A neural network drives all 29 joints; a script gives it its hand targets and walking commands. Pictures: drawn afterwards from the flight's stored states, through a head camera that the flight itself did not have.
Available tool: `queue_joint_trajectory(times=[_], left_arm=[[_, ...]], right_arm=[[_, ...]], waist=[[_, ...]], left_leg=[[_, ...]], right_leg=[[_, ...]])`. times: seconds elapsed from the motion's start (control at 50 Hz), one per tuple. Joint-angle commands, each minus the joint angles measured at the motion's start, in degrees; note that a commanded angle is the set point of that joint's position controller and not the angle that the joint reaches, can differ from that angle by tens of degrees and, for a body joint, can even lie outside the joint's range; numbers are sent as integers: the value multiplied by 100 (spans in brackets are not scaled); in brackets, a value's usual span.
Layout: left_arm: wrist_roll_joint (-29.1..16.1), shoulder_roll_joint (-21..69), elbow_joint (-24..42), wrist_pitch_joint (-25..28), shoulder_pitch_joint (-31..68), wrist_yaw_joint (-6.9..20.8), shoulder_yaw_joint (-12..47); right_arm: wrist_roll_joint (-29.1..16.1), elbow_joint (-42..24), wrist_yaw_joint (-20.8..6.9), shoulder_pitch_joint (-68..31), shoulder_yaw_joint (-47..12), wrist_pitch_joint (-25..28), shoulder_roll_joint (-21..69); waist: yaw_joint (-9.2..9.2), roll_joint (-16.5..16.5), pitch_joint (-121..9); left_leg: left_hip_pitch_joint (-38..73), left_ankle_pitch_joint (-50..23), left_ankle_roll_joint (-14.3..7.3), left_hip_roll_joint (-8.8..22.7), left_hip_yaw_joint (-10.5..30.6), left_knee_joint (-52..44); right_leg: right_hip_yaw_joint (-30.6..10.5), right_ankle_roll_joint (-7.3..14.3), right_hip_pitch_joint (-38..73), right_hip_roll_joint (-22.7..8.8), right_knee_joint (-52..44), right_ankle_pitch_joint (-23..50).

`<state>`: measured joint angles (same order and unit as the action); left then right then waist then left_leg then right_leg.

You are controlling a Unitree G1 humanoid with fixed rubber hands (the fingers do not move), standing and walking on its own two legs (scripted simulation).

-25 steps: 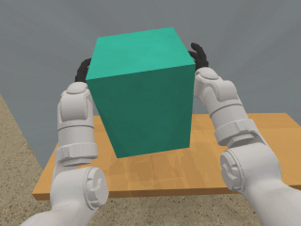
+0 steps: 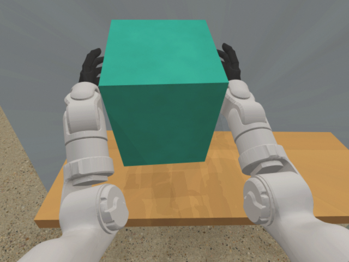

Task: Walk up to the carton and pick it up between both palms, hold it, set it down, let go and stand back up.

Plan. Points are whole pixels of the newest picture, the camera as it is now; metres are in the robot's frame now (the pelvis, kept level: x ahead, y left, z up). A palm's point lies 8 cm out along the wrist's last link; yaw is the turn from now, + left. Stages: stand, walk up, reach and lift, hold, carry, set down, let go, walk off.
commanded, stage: set down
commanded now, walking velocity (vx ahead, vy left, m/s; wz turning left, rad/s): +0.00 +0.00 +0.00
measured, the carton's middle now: (162, 97) +0.40 +0.00 +0.24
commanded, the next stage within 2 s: none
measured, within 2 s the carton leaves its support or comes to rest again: neither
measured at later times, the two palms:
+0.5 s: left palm (101, 113) +0.40 +0.14 +0.21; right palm (224, 108) +0.39 -0.15 +0.22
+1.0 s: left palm (109, 125) +0.41 +0.13 +0.17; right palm (223, 116) +0.40 -0.16 +0.18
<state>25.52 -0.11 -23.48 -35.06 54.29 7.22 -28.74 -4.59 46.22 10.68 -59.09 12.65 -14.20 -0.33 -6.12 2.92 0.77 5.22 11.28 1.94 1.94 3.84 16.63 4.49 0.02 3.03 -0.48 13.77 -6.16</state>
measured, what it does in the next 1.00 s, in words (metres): stands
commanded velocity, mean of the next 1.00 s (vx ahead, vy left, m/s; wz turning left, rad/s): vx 0.00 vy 0.00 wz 0.00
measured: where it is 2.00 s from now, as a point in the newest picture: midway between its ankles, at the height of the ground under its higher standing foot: outside the picture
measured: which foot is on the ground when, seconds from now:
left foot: down 0.00-1.00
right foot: down 0.00-1.00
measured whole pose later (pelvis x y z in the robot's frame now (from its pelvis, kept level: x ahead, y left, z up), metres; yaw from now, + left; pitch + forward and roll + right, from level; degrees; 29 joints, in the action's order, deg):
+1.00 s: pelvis +0.02 +0.01 +0.00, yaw +0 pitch -7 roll -1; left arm 19.3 4.1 -24.1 -24.3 40.6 -2.0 -19.3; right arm -2.8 47.6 6.4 -45.8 10.6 2.4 -1.7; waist -5.1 2.8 3.8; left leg 1.8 12.9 1.9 2.1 3.9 18.2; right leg 4.7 -0.5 1.3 -0.3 11.9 -5.9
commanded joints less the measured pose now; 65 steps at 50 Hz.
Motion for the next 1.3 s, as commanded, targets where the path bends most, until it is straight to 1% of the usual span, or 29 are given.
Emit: queue_joint_trajectory(times=[0.0,0.08,0.18,0.22,0.28,0.3,0.34,0.38,0.4,0.46,0.52,0.6,0.64,0.68,0.7,0.76,0.8,0.82,0.86,0.88,0.92,1.0,1.04,1.1,1.14,1.18,1.24,1.26,1.28], left_arm=[[-532,2367,-14,201,2706,813,1744],[-566,2556,165,274,2404,743,2067],[-1007,3030,728,559,2490,507,2988],[-1157,3136,997,665,2438,400,3324],[-1181,3168,1080,668,2192,323,3436],[-1177,3150,1101,655,2127,285,3442],[-1075,3070,997,597,2080,272,3299],[-900,2887,713,531,2126,282,3013],[-807,2849,505,488,2051,292,2859],[-699,2769,377,425,2062,307,2551],[-874,2892,477,532,2256,257,2681],[-1056,3247,708,754,2217,128,3138],[-1074,3280,596,838,2122,91,3149],[-884,3153,344,827,1902,119,2903],[-895,3084,325,836,1908,151,2847],[-745,2963,1,872,1889,201,2531],[-842,3010,91,973,2027,174,2623],[-943,3060,230,1055,2143,146,2734],[-1182,3343,527,1236,2406,40,3192],[-1234,3376,478,1312,2396,-18,3245],[-1324,3462,574,1461,2519,-129,3428],[-1078,3278,171,1483,2207,-206,3087],[-898,3090,-198,1344,1962,-123,2684],[-760,2884,-435,1276,2005,2,2185],[-751,2867,-474,1336,2214,32,2067],[-874,2963,-430,1502,2542,-36,2182],[-1155,3280,-92,1811,2903,-229,2743],[-1051,3180,-486,1868,2869,-269,2519],[-1016,3169,-542,1918,2822,-271,2483]], right_arm=[[-11,-998,-622,-2917,-1232,849,2414],[84,-1294,-637,-2806,-1369,1235,2290],[-96,-2108,-628,-3157,-1942,1732,2309],[-192,-2206,-610,-3047,-2201,1788,2336],[-237,-2161,-600,-2812,-2303,1731,2260],[-249,-2094,-606,-2700,-2297,1709,2224],[-245,-1825,-633,-2551,-2268,1602,2200],[-145,-1442,-706,-2439,-1998,1500,2106],[-37,-1194,-741,-2341,-1763,1472,2051],[81,-966,-855,-2289,-1517,1434,2060],[84,-1164,-911,-2623,-1507,1569,2100],[-46,-1288,-909,-2657,-1761,1726,2169],[26,-1056,-874,-2481,-1719,1725,2147],[116,-634,-873,-2166,-1558,1643,2080],[179,-684,-870,-2106,-1518,1648,2092],[449,-408,-891,-2037,-1145,1652,2065],[471,-603,-934,-2183,-1159,1755,2133],[440,-747,-939,-2273,-1265,1816,2214],[253,-991,-957,-2490,-1545,1931,2383],[186,-1041,-957,-2587,-1682,1966,2404],[101,-1052,-972,-2587,-1850,1973,2519],[231,-482,-1029,-2182,-1682,1821,2443],[345,-94,-1035,-1944,-1472,1668,2361],[623,13,-1051,-1973,-1051,1632,2332],[737,59,-1117,-2059,-826,1649,2407],[828,33,-1200,-2294,-695,1764,2437],[680,-264,-1271,-2573,-1062,1963,2622],[816,58,-1272,-2586,-850,1970,2497],[907,161,-1268,-2444,-804,1968,2541]], waist=[[3,-213,-969],[-72,-225,-990],[-108,-447,-2008],[-166,-433,-2395],[-166,-383,-2261],[-153,-446,-2168],[-96,-382,-1814],[4,-412,-1231],[-6,-419,-848],[102,-350,-705],[109,-373,-1430],[46,-531,-2142],[-53,-412,-1932],[-54,-368,-1290],[-56,-235,-1248],[-35,-202,-719],[22,-292,-1107],[22,-280,-1441],[-14,-504,-2345],[30,-446,-2451],[68,-521,-2796],[176,-418,-1991],[226,-248,-1275],[275,-52,-871],[283,-105,-938],[284,-196,-1437],[274,-323,-2732],[273,-299,-2266],[253,-245,-2159]], left_leg=[[-809,-1138,-105,-492,-751,-288],[-605,-1501,-44,-487,-758,-160],[-122,-2639,156,-477,-701,282],[172,-3080,221,-463,-641,391],[85,-3083,249,-446,-593,386],[43,-3135,286,-436,-571,407],[-94,-2707,225,-441,-591,248],[-462,-1902,146,-437,-630,10],[-657,-1577,133,-402,-634,-95],[-870,-1071,53,-383,-708,-270],[-589,-1517,89,-396,-736,-107],[196,-2916,309,-357,-653,244],[226,-3103,340,-355,-620,309],[-33,-2625,284,-367,-623,127],[-179,-2367,224,-383,-654,56],[-707,-1635,142,-395,-702,-127],[-678,-1719,164,-400,-720,-96],[-548,-1965,182,-406,-726,-13],[-16,-2818,348,-402,-676,220],[73,-3098,354,-407,-651,323],[163,-3238,371,-426,-617,347],[-168,-2565,282,-405,-628,105],[-544,-1880,159,-418,-677,-128],[-1114,-962,-12,-440,-784,-385],[-1223,-684,-42,-448,-841,-452],[-1071,-933,14,-420,-851,-365],[-223,-2137,199,-406,-814,-61],[-484,-1984,183,-400,-793,-31],[-478,-1847,165,-409,-806,-84]], right_leg=[[394,-200,1211,284,-116,157],[477,-206,1169,291,-123,351],[567,-185,1352,337,68,1212],[572,-187,1496,367,97,1610],[552,-201,1473,369,105,1640],[536,-189,1407,374,111,1590],[515,-182,1409,350,47,1280],[477,-175,1205,287,2,690],[486,-171,1063,262,0,437],[476,-148,1008,235,-31,93],[483,-164,1025,251,26,465],[545,-118,1099,397,55,1266],[549,-124,1000,428,21,1394],[521,-135,983,382,-59,1110],[502,-152,1032,366,-72,1064],[485,-178,902,291,-58,695],[498,-160,952,291,-15,742],[489,-182,1030,300,37,1026],[520,-157,1204,369,131,1709],[514,-157,1192,393,151,1947],[480,-155,1266,394,176,2087],[415,-178,1114,355,114,1710],[359,-210,1136,300,21,1312],[318,-283,1043,192,1,793],[293,-288,974,158,-16,558],[338,-252,906,187,46,615],[406,-214,1226,321,131,1580],[383,-219,934,293,146,1507],[366,-253,999,268,135,1485]])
